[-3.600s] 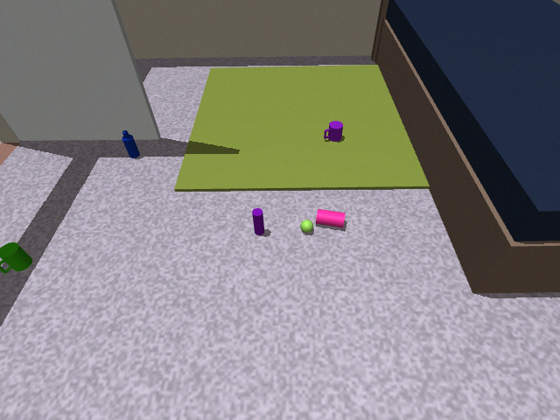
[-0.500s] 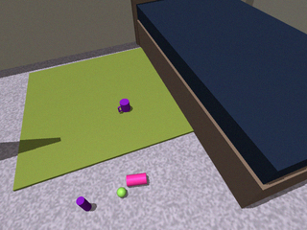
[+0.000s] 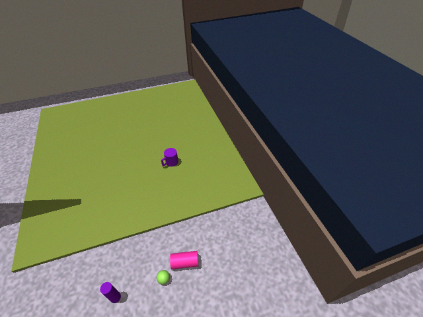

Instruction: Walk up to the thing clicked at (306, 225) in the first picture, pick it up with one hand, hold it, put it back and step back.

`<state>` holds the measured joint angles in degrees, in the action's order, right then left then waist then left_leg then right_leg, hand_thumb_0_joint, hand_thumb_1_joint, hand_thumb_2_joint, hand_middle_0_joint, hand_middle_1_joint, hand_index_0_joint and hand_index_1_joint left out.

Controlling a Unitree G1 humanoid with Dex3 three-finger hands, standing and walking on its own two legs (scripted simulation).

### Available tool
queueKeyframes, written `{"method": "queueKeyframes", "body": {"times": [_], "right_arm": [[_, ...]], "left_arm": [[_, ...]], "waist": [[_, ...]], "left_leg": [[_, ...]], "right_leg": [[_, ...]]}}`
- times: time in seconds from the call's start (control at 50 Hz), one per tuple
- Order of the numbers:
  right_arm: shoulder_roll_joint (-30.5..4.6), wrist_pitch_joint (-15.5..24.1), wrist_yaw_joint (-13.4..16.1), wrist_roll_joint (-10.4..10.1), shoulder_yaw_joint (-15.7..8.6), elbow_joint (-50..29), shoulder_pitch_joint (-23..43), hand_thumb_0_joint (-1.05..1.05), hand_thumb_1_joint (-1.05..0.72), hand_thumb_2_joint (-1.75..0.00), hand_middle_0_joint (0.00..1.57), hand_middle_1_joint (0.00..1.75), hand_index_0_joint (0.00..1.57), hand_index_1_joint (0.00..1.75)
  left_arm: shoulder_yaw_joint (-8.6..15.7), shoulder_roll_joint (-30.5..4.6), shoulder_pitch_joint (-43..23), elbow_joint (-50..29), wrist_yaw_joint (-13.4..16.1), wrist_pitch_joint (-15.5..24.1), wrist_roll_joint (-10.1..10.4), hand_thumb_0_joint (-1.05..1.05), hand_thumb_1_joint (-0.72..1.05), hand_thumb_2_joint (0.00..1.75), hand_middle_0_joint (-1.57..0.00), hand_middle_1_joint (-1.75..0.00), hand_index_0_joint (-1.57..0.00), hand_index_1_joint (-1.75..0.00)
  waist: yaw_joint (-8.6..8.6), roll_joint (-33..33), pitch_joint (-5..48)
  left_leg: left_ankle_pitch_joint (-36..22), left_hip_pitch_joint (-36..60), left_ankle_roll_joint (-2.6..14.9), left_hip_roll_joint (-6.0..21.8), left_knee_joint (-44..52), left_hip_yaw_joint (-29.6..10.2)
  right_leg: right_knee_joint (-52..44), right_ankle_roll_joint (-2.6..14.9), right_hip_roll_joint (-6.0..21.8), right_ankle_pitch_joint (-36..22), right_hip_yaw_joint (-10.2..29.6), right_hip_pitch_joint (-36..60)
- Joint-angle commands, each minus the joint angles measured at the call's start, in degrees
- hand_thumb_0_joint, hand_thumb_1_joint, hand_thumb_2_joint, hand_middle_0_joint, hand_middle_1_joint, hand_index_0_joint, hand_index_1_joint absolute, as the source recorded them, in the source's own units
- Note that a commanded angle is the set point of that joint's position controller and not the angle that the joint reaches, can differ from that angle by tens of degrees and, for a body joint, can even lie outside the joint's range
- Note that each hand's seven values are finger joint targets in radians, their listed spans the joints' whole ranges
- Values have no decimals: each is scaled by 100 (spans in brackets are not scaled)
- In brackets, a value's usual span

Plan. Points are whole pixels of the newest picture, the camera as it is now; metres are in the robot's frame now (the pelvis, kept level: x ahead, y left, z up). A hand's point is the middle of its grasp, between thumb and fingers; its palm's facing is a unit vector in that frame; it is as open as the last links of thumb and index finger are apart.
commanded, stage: walk up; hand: left
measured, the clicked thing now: (163, 277) +0.46 +0.26 -0.75
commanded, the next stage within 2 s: stand in 0.44 s
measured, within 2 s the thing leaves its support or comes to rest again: neither
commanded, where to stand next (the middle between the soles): +0.07 +0.01 m, yaw +1 degrees
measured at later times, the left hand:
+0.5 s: hand out of the picture +0.09 +0.25 -0.16, palm faces +0.01 -0.94 -0.33, open 7.4 cm
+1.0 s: hand out of the picture +0.11 +0.25 -0.15, palm faces -0.01 -0.94 -0.35, open 7.4 cm
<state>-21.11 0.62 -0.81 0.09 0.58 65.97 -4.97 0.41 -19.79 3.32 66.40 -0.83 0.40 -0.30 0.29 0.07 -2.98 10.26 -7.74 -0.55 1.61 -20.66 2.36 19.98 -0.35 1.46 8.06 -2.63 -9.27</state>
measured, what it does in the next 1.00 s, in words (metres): stands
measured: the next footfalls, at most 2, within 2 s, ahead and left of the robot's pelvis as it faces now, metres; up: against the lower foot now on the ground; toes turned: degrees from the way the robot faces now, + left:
none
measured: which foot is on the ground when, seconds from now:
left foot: down 0.00-1.00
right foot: down 0.00-1.00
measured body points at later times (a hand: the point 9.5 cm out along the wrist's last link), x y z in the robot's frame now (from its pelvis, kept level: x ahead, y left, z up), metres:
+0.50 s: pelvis +0.02 +0.00 +0.00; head +0.03 +0.00 +0.45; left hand +0.09 +0.30 -0.13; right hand +0.10 -0.30 -0.13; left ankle +0.01 +0.12 -0.75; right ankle +0.03 -0.12 -0.75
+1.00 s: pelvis +0.03 -0.01 +0.00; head +0.04 -0.01 +0.45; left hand +0.11 +0.30 -0.13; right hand +0.11 -0.30 -0.13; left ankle +0.01 +0.12 -0.75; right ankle +0.03 -0.12 -0.75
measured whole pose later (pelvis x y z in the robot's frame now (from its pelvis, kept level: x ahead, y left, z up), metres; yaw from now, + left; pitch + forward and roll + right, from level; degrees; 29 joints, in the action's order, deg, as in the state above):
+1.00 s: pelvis +0.03 -0.01 +0.00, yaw +1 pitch -2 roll +0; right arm -20.1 0.4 -0.4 0.5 0.4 65.5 -5.6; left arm 0.2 -19.7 4.9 65.8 -0.2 0.5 -0.6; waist -0.1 -0.4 -2.2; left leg 10.6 -4.8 -1.3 1.7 -17.1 1.5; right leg 18.0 0.0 1.3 9.6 -3.5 -6.7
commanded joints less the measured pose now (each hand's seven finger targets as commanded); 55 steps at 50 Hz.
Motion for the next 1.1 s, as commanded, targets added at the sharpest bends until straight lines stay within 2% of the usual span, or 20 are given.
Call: {"method": "queueKeyframes", "body": {"times": [0.0, 0.06, 0.2, 0.4, 0.42, 0.48, 0.7, 0.88, 0.96, 1.08], "right_arm": [[-1184, 131, 65, 8, -250, -262, 314, 0, -90, -90, 20, 30, 20, 30], [-1190, 127, 69, 17, -259, -220, 277, 0, -90, -90, 20, 30, 20, 30], [-1145, 130, 81, -2, -261, -211, 229, 0, -90, -90, 20, 30, 20, 30], [-1092, 110, 99, -3, -286, -236, 284, 0, -90, -90, 20, 30, 20, 30], [-1058, 115, 114, 69, -268, -304, 224, 0, -90, -90, 20, 30, 20, 30], [-1085, 122, 112, 60, -271, -324, 296, 0, -90, -90, 20, 30, 20, 30], [-1096, 135, 106, 48, -281, -365, 280, 0, -90, -90, 20, 30, 20, 30], [-1090, 123, 115, 49, -260, -364, 225, 0, -90, -90, 20, 30, 20, 30], [-1099, 126, 116, 47, -262, -381, 237, 0, -90, -90, 20, 30, 20, 30], [-1113, 102, 116, 45, -263, -387, 191, 0, -90, -90, 20, 30, 20, 30]], "left_arm": [[223, -1211, -381, -273, 56, 156, -1, 0, 90, 90, -20, -30, -20, -30], [225, -1194, -342, -247, 51, 152, -4, 0, 90, 90, -20, -30, -20, -30], [247, -1177, -245, -233, 68, 164, 2, 0, 90, 90, -20, -30, -20, -30], [250, -1150, -181, -205, 89, 137, -2, 0, 90, 90, -20, -30, -20, -30], [225, -1214, -157, -232, 108, 131, -7, 0, 90, 90, -20, -30, -20, -30], [203, -1171, -117, -266, 108, 140, -22, 0, 90, 90, -20, -30, -20, -30], [190, -1218, -123, -351, 123, 169, -19, 0, 90, 90, -20, -30, -20, -30], [197, -1239, -139, -370, 124, 151, -12, 0, 90, 90, -20, -30, -20, -30], [193, -1232, -90, -366, 124, 162, -5, 0, 90, 90, -20, -30, -20, -30], [193, -1230, -112, -387, 131, 160, -3, 0, 90, 90, -20, -30, -20, -30]], "waist": [[-27, -54, 396], [-28, -62, 334], [-21, -28, 542], [-9, 54, 436], [-60, 52, 536], [-23, -27, 518], [-38, -29, 616], [-49, -16, 553], [-38, -20, 510], [-54, -38, 513]], "left_leg": [[76, -105, 195, 622, 564, -664], [248, -187, 192, 618, 651, -701], [-334, 28, 180, 629, 554, -672], [-645, 71, 172, 613, 556, -665], [-625, 112, 122, 678, 643, -671], [-610, 94, 106, 656, 647, -672], [-993, 270, 98, 706, 569, -626], [-842, 188, 100, 691, 629, -595], [-971, 259, 82, 696, 609, -595], [-693, 191, 98, 670, 587, -585]], "right_leg": [[-507, 144, 613, 97, 685, 159], [-545, 130, 614, 193, 689, 168], [-490, 112, 638, -205, 639, 322], [-443, 76, 639, -471, 576, 293], [-394, 99, 662, -318, 558, 348], [-436, 94, 662, -290, 567, 335], [-417, 111, 712, -766, 551, 477], [-456, 125, 712, -721, 560, 520], [-436, 114, 700, -796, 535, 461], [-522, 123, 711, -628, 569, 503]]}}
